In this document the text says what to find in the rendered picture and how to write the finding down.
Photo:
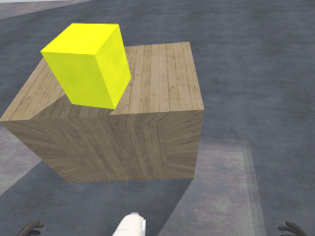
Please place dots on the pedestal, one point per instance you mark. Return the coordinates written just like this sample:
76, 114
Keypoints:
152, 134

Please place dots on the robot left thigh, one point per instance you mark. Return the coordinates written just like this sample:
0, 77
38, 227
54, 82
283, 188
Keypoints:
131, 225

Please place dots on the left robot hand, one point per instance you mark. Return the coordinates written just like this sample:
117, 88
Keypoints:
27, 230

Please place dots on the right robot hand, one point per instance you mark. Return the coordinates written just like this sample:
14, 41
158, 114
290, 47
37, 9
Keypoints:
293, 228

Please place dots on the carton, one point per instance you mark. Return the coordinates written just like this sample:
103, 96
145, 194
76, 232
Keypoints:
90, 64

